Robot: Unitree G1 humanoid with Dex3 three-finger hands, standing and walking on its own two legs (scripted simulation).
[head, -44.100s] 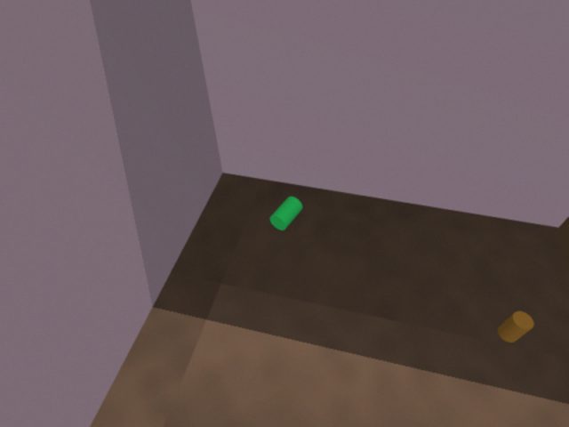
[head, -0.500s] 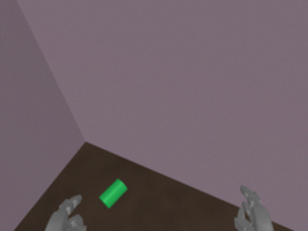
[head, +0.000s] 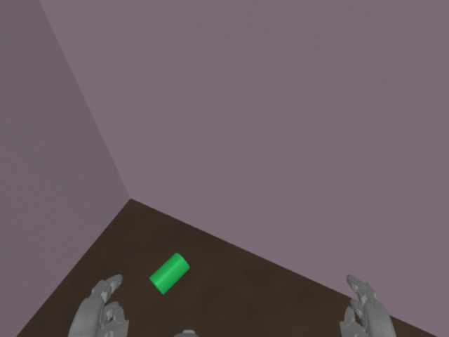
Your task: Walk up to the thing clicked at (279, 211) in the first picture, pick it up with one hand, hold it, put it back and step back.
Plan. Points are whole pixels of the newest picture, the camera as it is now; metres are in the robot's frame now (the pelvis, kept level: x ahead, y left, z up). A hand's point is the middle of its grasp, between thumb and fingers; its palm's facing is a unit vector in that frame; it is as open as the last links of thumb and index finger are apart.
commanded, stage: stand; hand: left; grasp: from above
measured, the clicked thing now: (169, 273) +0.47 +0.23 -0.67
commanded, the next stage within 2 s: none
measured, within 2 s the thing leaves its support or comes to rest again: neither
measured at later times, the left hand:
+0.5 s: hand out of the picture +0.06 +0.24 -0.11, palm faces +0.05 -0.94 -0.32, open 7.4 cm
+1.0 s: hand out of the picture +0.05 +0.24 -0.10, palm faces +0.04 -0.94 -0.34, open 7.4 cm
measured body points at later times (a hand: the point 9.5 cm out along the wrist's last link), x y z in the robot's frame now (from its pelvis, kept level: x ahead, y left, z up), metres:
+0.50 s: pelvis +0.00 +0.00 +0.05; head +0.01 +0.01 +0.50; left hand +0.05 +0.29 -0.08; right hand +0.09 -0.27 -0.08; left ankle +0.02 +0.12 -0.68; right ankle -0.02 -0.13 -0.68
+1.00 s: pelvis +0.00 -0.01 +0.06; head +0.00 -0.01 +0.51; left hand +0.05 +0.29 -0.07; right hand +0.06 -0.29 -0.08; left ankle +0.02 +0.12 -0.68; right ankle -0.02 -0.13 -0.68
